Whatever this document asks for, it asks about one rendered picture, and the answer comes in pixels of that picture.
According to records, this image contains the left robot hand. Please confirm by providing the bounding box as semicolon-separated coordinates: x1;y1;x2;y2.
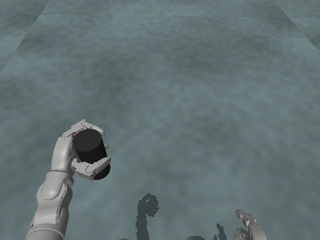
51;119;111;181

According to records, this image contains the left robot arm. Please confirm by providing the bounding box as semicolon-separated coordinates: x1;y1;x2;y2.
25;170;74;240

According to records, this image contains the can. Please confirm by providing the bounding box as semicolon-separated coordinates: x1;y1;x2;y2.
72;128;111;180

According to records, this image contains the right robot hand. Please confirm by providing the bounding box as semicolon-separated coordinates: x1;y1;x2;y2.
231;209;268;240

